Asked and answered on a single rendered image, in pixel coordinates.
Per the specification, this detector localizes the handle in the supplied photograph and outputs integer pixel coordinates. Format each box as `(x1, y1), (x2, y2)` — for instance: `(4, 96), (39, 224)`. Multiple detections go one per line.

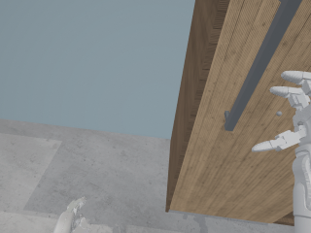
(224, 0), (302, 131)

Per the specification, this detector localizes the right robot hand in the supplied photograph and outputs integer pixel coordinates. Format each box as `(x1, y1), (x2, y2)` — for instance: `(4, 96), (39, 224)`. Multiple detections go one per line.
(252, 70), (311, 152)

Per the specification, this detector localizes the left robot hand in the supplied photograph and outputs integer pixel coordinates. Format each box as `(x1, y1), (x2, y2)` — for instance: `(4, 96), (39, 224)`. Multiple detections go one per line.
(52, 197), (90, 233)

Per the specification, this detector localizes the right robot forearm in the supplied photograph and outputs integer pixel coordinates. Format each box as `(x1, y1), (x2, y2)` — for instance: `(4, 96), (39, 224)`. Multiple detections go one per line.
(292, 143), (311, 233)

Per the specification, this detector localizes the wardrobe door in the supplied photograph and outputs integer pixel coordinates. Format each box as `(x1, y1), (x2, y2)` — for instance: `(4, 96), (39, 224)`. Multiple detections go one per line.
(283, 212), (294, 219)
(170, 0), (311, 224)

